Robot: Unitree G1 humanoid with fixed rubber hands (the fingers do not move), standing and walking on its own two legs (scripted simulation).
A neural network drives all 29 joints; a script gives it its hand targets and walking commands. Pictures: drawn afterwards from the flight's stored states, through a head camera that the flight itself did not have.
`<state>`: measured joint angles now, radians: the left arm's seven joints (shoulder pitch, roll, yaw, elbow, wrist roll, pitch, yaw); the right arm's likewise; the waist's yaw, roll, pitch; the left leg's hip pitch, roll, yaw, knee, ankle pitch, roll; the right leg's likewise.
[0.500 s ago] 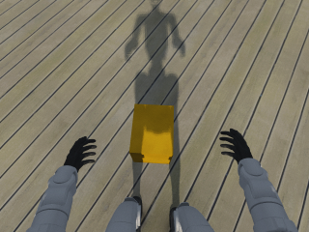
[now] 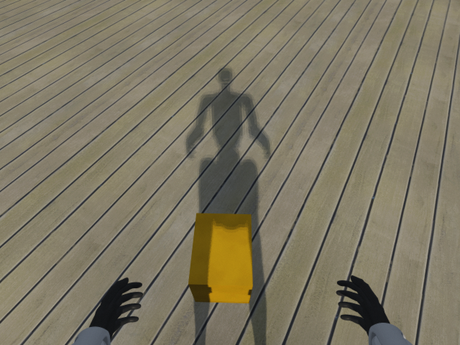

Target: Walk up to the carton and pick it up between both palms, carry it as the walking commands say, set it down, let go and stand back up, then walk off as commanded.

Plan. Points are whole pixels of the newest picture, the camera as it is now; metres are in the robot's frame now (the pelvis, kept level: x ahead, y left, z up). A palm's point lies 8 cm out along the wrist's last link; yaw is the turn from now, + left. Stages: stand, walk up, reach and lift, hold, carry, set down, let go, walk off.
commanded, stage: let go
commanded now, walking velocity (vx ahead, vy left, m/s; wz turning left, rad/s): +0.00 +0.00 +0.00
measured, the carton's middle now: (222, 258) +0.50 +0.05 -0.65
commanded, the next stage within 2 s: stand in 0.20 s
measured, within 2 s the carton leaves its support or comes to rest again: neither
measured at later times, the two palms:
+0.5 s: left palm (88, 337) +0.15 +0.27 -0.08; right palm (393, 315) +0.17 -0.25 -0.05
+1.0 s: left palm out of the picture +0.13 +0.28 -0.10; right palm (394, 313) +0.18 -0.25 -0.05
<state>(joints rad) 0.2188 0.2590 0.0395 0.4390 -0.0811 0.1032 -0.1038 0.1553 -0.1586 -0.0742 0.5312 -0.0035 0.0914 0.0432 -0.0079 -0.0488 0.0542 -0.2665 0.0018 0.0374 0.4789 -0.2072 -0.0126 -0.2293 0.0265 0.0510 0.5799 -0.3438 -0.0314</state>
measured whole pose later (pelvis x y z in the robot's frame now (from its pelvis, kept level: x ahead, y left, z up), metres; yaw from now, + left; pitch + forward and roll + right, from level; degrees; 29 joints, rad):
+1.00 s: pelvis +0.01 +0.02 +0.00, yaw +0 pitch -2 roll +1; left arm 0.22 0.27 0.04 0.76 -0.01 -0.02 0.00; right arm 0.19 -0.28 -0.07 0.62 -0.04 -0.02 0.00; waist 0.01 -0.05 -0.07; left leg -0.25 0.00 0.04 0.55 -0.27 0.00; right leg -0.18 0.02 0.05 0.58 -0.37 -0.02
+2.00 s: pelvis -0.02 +0.02 +0.00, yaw +0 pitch -4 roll +0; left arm 0.22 0.29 0.04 0.88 -0.01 -0.04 0.00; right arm 0.19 -0.29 -0.07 0.73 -0.03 -0.03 0.00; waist 0.01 -0.05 -0.01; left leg -0.25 0.00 0.04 0.55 -0.23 0.01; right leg -0.18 0.02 0.05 0.58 -0.33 -0.01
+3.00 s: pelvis -0.15 +0.01 +0.00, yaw -12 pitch -1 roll +4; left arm 0.28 0.28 0.03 0.90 -0.01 0.08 0.01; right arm 0.17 -0.28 -0.07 0.75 0.01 0.10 -0.02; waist 0.04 -0.04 0.08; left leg -0.34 -0.06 0.06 0.71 -0.47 -0.01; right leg -0.41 0.00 0.22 0.59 -0.18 0.05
